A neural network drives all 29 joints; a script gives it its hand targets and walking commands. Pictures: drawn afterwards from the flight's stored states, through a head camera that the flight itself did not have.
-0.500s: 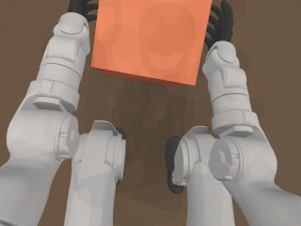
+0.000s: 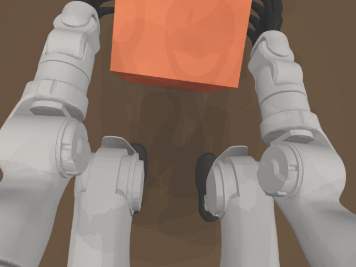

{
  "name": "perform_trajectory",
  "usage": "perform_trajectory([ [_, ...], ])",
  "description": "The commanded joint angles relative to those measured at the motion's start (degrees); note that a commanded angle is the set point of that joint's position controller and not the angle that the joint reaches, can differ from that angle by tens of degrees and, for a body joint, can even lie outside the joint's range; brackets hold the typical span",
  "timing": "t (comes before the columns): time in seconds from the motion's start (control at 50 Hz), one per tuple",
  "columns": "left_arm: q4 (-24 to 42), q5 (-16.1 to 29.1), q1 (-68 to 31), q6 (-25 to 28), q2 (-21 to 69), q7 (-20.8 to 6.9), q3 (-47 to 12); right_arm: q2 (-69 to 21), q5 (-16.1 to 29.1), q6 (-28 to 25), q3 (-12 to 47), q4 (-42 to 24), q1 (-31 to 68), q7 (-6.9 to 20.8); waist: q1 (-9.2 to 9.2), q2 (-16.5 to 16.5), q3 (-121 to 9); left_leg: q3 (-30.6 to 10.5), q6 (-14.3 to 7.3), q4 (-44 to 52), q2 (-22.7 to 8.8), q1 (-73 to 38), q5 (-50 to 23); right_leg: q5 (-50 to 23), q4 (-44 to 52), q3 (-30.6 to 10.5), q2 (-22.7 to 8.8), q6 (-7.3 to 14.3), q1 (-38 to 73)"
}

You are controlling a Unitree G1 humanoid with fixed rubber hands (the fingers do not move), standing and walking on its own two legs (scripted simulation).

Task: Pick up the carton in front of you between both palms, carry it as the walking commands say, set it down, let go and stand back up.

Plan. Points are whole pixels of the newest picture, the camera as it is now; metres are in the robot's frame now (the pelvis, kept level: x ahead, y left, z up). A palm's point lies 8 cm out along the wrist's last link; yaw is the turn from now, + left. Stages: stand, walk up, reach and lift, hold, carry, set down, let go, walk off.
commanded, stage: set down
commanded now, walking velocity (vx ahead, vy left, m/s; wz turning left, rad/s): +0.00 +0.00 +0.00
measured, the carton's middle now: (176, 36) +0.53 +0.04 -0.24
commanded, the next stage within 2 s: let go in 1.68 s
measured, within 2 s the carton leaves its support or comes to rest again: neither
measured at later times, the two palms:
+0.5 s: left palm (77, 20) +0.52 +0.23 -0.19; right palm (268, 45) +0.52 -0.13 -0.17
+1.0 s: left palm out of the picture +0.53 +0.25 -0.05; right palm (315, 18) +0.53 -0.13 -0.05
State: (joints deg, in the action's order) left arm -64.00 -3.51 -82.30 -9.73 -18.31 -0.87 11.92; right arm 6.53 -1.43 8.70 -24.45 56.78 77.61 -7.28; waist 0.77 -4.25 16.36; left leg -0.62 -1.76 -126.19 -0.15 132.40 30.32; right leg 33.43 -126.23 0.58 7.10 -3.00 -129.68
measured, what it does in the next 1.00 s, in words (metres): rises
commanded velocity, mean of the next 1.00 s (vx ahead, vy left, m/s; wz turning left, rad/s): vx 0.00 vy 0.00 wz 0.00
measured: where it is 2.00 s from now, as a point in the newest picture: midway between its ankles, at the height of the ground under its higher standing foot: (171, 194)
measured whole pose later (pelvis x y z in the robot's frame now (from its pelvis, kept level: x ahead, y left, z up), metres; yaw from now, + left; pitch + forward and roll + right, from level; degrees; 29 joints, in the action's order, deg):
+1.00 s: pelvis +0.01 +0.00 +0.07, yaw +1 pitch +42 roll -3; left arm -59.3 5.7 -73.2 -6.7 -25.4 -1.0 8.6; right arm 8.5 6.2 7.6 -13.9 47.4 66.1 -10.9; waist -1.0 -1.6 5.8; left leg -1.5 -0.9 -113.2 1.5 124.7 30.2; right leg 33.8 -113.3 0.5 5.3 -2.1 -121.4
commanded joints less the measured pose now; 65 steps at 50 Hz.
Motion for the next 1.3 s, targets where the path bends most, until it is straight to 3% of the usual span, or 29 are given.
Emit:
perform_trajectory([
  [0.0, 2.6, 1.8, -22.1, 0.4, 42.3, -12.4, -10.4, -44.5, 1.4, 0.8, 15.6, -0.7, 26.5, 13.0, 3.57, 3.3, -47.1, -0.8, -1.3, 10.9, 4.2, -27.6, -9.9, -7.3, 9.3, 2.5, 2.8, 1.8, 15.6],
  [0.18, -0.5, -1.2, -18.8, -0.4, 36.5, -12.6, -7.2, -38.9, -1.9, 1.4, 11.3, 2.2, 22.6, 13.1, 3.3, 3.2, -40.9, -1.7, -1.7, 11.5, 3.7, -25.1, -7.0, -5.2, 9.4, 2.1, 2.5, 1.9, 13.6],
  [0.28, -1.1, -1.8, -18.6, 0.5, 31.3, -11.4, -6.0, -33.9, -2.6, 0.6, 9.6, 2.5, 21.0, 12.0, 3.0, 3.2, -41.1, -1.7, -1.0, 11.4, 3.2, -26.2, -6.9, -5.0, 9.2, 2.6, 1.9, 1.1, 15.0],
  [0.32, -1.8, -1.7, -16.9, 1.7, 22.7, -9.5, -4.1, -25.6, -3.0, -0.4, 7.6, 3.0, 17.8, 10.1, 2.65, 3.5, -42.1, -1.5, -0.3, 11.2, 2.6, -27.8, -7.3, -5.2, 8.9, 3.0, 1.1, 0.5, 16.7],
  [0.36, -3.1, -1.8, -12.7, 3.9, 3.5, -4.8, 0.5, -7.7, -3.1, -2.2, 4.1, 3.5, 11.8, 5.8, 2.46, 4.2, -44.1, -1.4, 0.7, 11.0, 1.7, -30.2, -7.6, -5.4, 8.7, 3.6, -0.2, -0.3, 19.5],
  [0.4, -2.8, 0.9, -10.2, 6.5, -13.1, 0.6, 1.2, 8.8, 0.4, -4.5, 4.2, 3.1, 8.6, 1.0, 2.14, 5.1, -47.8, -1.9, 1.2, 11.1, 0.9, -32.9, -9.0, -6.6, 9.0, 3.5, -1.2, -0.9, 21.6],
  [0.46, -1.7, 8.3, -15.5, 9.1, -16.0, 3.0, -3.0, 11.4, 7.4, -6.7, 9.1, 1.7, 11.0, -1.4, 1.47, 5.6, -52.4, -2.8, 1.0, 9.5, 0.4, -35.1, -14.2, -10.7, 7.8, 2.8, -2.2, -1.1, 22.6],
  [0.54, 2.4, 15.2, -18.5, 10.5, -16.2, 2.3, -9.2, 11.1, 13.3, -8.1, 15.0, -2.1, 13.4, -1.2, 0.33, 6.0, -59.2, -3.5, 0.7, 7.8, -0.4, -40.2, -20.4, -15.6, 6.9, 2.5, -3.1, -0.6, 23.7],
  [0.64, 4.7, 18.0, -15.3, 9.1, -17.4, 1.5, -10.5, 12.8, 14.9, -7.4, 16.6, -7.9, 11.1, -2.4, -0.42, 7.3, -70.4, -2.1, 1.3, 7.9, -0.3, -48.8, -23.2, -17.1, 7.6, 4.0, -3.0, -0.4, 29.0],
  [0.8, 13.4, 12.9, -8.4, 4.9, -17.8, 1.4, -5.6, 10.7, 10.9, -3.3, 13.0, -18.4, 3.1, -4.8, -0.69, 8.9, -81.7, 1.3, 1.1, 15.1, 1.3, -54.4, -20.1, -15.1, 15.5, 5.5, -1.2, 0.1, 34.8],
  [0.9, 11.1, 9.4, -5.4, 3.8, -14.9, 0.4, -2.5, 7.5, 7.9, -1.8, 10.2, -15.5, -0.4, -4.1, -0.94, 8.9, -68.4, 1.1, 1.2, 20.9, 1.8, -45.7, -15.2, -11.2, 20.9, 4.6, -1.1, 0.2, 29.2],
  [1.0, 9.4, 8.2, -4.2, 4.2, -13.3, -0.8, -1.5, 6.4, 6.4, -2.1, 9.2, -14.4, -1.6, -3.2, -1.61, 8.8, -67.6, 0.9, 1.5, 25.7, 1.9, -45.2, -15.0, -11.7, 25.7, 4.2, -1.2, 0.0, 29.8],
  [1.28, 17.9, 6.5, -1.3, 1.4, -14.5, -2.2, 0.8, 6.5, 6.0, 0.5, 9.0, -24.8, -6.0, -2.4, -1.92, 10.3, -82.2, 1.2, 2.0, 38.9, 3.4, -65.7, -23.7, -17.1, 39.4, 5.2, -0.9, -0.8, 40.7],
])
